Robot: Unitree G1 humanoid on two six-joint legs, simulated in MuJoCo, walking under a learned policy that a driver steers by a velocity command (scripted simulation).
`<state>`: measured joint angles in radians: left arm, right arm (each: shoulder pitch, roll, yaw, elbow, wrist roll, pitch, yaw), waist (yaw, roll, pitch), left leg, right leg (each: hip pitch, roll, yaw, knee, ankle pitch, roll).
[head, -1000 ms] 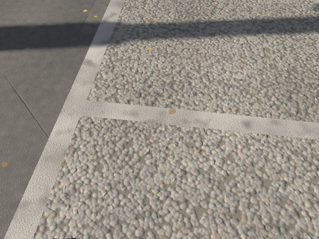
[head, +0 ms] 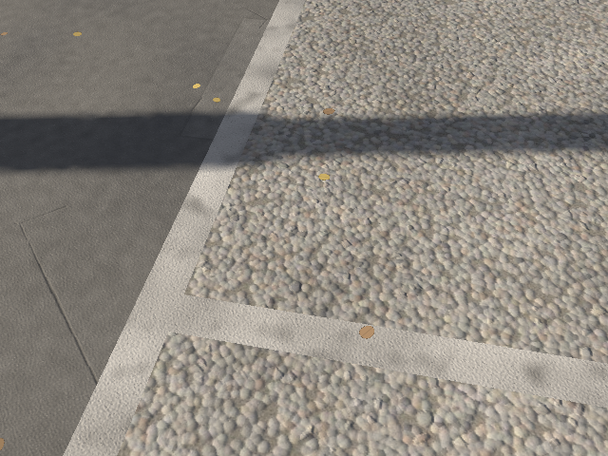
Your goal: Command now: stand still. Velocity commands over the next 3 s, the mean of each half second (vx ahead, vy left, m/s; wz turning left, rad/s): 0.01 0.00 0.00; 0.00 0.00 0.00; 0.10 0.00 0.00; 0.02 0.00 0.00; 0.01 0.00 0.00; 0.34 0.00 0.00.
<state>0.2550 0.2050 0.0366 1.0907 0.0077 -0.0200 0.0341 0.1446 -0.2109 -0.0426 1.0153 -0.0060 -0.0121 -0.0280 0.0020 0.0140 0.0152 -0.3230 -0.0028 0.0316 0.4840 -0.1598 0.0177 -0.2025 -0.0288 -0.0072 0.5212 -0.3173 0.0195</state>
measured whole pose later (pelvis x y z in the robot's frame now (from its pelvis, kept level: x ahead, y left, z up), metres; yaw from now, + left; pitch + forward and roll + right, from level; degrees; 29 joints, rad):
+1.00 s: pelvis +0.02 -0.01 +0.00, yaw +1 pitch -1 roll +0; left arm 0.33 0.16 0.02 1.11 0.00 -0.02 0.04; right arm 0.16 -0.19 -0.04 1.13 0.00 0.01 -0.04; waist 0.00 0.00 0.04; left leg -0.29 0.01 0.01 0.51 -0.21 0.00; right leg -0.13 -0.01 -0.03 0.49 -0.34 0.00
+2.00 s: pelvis +0.11 +0.00 +0.00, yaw +0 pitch -1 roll +0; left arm 0.21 0.18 0.05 1.11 -0.01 0.00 0.04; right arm 0.22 -0.19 -0.03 1.11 0.00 0.00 -0.04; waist 0.00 0.00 0.04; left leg -0.15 0.01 0.06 0.49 -0.32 0.01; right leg -0.19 -0.02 -0.01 0.50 -0.30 0.01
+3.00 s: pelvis +0.23 -0.07 +0.01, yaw +0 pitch +2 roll +0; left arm 0.47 0.15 0.02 1.11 0.00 -0.10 0.00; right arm 0.13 -0.25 -0.07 0.96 0.02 -0.09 0.00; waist 0.06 0.03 -0.03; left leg -0.68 0.11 0.01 0.98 -0.09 0.05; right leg -0.02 0.03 -0.07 0.26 -0.27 -0.05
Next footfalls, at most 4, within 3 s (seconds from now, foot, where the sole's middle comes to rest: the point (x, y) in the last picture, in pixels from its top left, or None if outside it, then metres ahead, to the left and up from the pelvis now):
1.54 right None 0.13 -0.13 -0.77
2.76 right None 0.19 -0.16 -0.77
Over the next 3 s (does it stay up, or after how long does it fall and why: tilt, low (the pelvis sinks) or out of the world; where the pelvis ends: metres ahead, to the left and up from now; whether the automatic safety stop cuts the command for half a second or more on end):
stays up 0.23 -0.07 0.01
